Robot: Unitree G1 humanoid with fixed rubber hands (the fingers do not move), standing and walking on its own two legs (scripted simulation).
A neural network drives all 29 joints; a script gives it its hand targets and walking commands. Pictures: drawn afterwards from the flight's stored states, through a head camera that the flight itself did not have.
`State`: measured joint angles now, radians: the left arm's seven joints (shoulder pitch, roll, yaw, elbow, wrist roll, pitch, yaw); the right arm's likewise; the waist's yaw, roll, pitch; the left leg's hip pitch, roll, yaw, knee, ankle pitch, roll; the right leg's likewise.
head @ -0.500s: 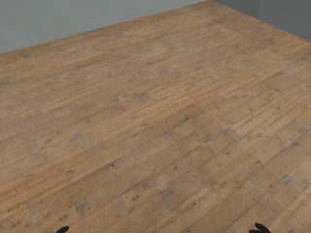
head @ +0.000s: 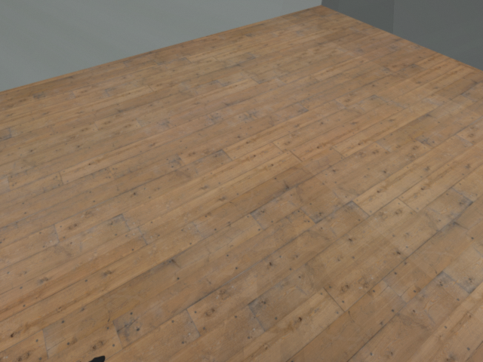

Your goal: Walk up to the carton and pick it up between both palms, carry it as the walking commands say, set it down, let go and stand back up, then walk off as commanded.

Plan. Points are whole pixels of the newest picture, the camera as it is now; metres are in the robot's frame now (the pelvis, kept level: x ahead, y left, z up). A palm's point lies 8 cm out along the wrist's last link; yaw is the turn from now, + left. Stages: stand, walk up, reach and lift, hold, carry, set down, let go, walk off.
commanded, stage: stand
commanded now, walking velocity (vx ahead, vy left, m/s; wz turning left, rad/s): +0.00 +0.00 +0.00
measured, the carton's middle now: out of the picture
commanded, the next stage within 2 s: walk up in 0.52 s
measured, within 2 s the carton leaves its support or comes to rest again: neither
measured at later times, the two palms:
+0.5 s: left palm out of the picture +0.08 +0.29 -0.12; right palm out of the picture +0.08 -0.29 -0.12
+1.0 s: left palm out of the picture +0.06 +0.38 -0.13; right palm out of the picture +0.11 -0.26 -0.10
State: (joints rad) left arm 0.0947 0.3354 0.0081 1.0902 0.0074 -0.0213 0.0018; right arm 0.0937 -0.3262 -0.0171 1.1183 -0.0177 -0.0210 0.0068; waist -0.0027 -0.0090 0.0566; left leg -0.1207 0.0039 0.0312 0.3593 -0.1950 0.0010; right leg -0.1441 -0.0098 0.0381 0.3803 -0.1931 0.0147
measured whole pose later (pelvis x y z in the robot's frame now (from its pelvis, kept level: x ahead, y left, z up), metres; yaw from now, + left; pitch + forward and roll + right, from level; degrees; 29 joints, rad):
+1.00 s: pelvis -0.03 +0.05 -0.03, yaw +10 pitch -1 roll -1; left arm 0.06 0.41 0.07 0.90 0.03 0.03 0.00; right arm 0.16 -0.43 -0.08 0.80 -0.05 0.06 0.10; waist -0.06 -0.04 0.09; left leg -0.36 0.03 0.00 0.64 -0.27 0.01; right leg -0.31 -0.14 -0.08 0.66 -0.32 0.05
